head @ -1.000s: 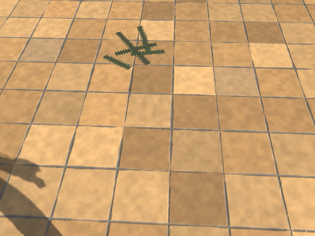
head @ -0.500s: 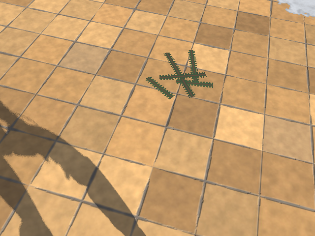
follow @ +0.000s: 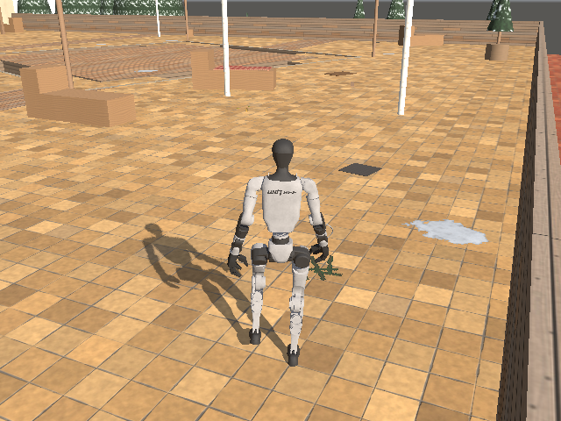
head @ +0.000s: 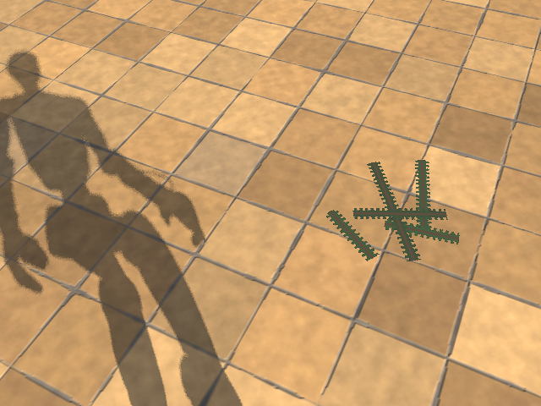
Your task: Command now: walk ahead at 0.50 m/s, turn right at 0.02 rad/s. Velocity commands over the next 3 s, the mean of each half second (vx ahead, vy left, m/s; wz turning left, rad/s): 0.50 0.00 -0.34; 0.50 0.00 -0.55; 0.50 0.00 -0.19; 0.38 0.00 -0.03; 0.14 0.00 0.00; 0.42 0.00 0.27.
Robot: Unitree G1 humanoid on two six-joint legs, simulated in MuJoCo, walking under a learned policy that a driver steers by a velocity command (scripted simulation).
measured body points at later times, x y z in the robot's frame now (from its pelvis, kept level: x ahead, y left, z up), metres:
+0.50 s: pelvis +0.24 +0.04 +0.00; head +0.26 +0.05 +0.45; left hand +0.41 +0.28 -0.13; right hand +0.22 -0.23 -0.12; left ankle +0.23 +0.13 -0.75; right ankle +0.27 -0.12 -0.67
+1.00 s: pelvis +0.47 -0.10 -0.01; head +0.49 -0.13 +0.44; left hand +0.66 +0.12 -0.12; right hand +0.45 -0.39 -0.13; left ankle +0.60 +0.04 -0.67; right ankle +0.44 -0.13 -0.75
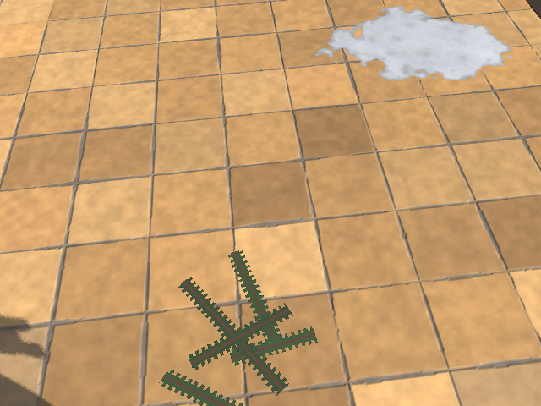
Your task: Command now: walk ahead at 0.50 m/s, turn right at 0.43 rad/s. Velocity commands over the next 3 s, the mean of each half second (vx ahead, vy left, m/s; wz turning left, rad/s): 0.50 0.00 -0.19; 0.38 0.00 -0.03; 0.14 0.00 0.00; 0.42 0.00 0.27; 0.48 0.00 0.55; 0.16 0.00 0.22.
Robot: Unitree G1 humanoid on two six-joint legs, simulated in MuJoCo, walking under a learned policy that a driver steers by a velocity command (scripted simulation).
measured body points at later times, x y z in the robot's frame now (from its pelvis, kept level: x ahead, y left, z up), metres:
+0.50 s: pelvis +0.28 +0.06 +0.00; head +0.31 +0.07 +0.45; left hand +0.37 +0.31 -0.14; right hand +0.34 -0.22 -0.12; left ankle +0.32 +0.13 -0.74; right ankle +0.23 -0.07 -0.66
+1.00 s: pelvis +0.51 -0.01 +0.00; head +0.55 -0.03 +0.44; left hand +0.65 +0.23 -0.13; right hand +0.52 -0.26 -0.16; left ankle +0.45 +0.13 -0.67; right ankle +0.58 -0.08 -0.74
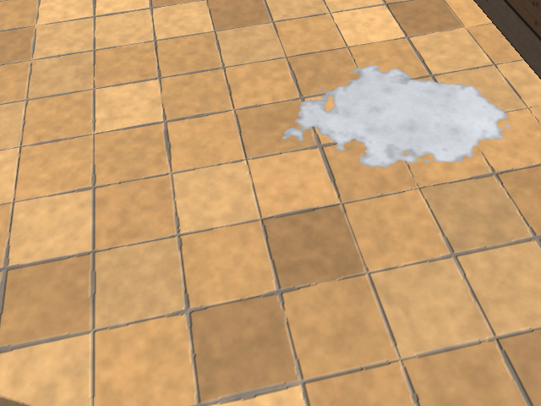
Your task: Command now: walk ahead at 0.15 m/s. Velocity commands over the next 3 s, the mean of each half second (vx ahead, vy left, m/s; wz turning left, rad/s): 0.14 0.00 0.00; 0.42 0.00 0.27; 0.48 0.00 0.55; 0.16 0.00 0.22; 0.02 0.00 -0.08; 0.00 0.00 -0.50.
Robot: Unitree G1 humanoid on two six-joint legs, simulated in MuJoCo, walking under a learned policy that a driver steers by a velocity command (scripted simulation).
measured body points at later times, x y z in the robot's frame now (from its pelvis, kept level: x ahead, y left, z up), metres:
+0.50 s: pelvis +0.07 +0.01 +0.00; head +0.07 +0.01 +0.45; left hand +0.08 +0.26 -0.15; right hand +0.07 -0.23 -0.15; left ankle +0.05 +0.13 -0.74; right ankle +0.07 -0.07 -0.73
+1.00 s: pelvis +0.28 +0.03 -0.02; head +0.31 +0.03 +0.43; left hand +0.15 +0.24 -0.16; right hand +0.50 -0.16 -0.14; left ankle +0.39 +0.10 -0.73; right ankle +0.09 -0.07 -0.73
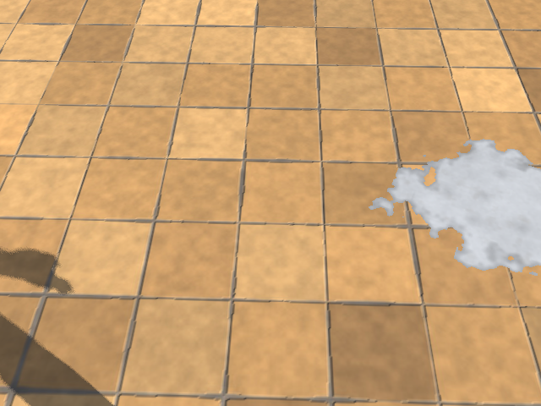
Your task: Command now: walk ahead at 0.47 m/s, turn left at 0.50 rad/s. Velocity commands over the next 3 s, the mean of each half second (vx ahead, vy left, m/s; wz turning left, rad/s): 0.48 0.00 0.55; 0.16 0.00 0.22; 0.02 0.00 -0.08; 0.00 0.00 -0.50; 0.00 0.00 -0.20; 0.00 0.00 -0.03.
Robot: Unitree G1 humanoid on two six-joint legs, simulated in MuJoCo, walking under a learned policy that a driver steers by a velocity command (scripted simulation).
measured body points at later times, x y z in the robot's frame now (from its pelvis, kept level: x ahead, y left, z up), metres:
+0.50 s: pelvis +0.27 +0.02 +0.02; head +0.31 +0.04 +0.47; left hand +0.44 +0.29 -0.08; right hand +0.28 -0.26 -0.10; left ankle +0.13 +0.05 -0.72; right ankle +0.47 -0.08 -0.68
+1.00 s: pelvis +0.40 +0.03 +0.02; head +0.41 +0.04 +0.47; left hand +0.36 +0.28 -0.12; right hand +0.59 -0.16 -0.11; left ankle +0.38 +0.14 -0.72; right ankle +0.49 -0.04 -0.72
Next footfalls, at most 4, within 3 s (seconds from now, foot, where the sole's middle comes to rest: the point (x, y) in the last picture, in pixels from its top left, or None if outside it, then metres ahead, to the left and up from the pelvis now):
0.02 left None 0.17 0.05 -0.75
0.58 right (306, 373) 0.52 -0.03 -0.75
0.98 left None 0.41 0.16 -0.75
1.94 left None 0.44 0.16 -0.75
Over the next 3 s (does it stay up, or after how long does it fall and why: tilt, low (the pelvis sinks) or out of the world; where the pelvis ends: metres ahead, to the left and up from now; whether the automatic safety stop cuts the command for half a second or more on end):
stays up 0.40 0.04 0.03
